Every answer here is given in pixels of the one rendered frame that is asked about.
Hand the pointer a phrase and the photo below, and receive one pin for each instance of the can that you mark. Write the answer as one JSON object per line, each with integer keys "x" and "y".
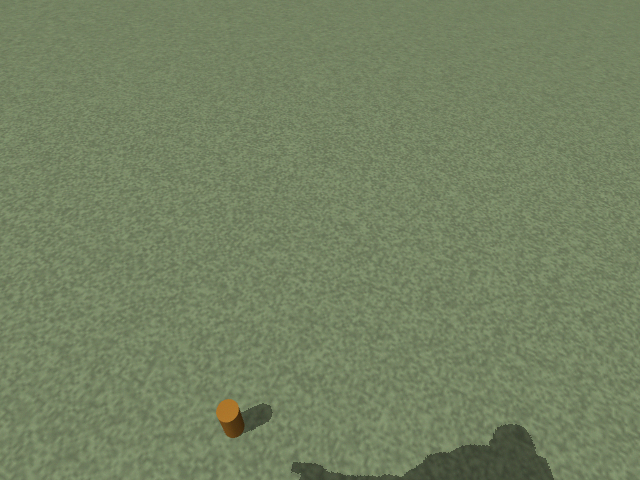
{"x": 230, "y": 418}

